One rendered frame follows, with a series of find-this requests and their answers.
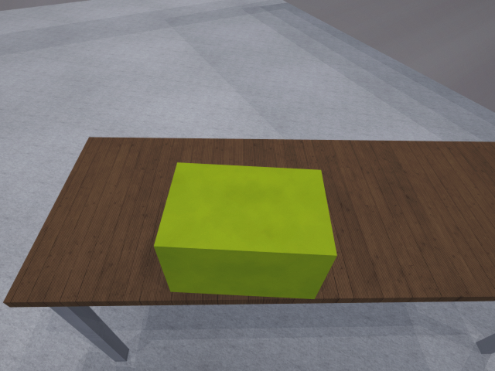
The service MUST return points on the carton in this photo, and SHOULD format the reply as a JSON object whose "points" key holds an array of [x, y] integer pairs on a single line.
{"points": [[246, 230]]}

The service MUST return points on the table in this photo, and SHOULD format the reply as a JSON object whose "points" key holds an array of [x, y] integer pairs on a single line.
{"points": [[413, 221]]}

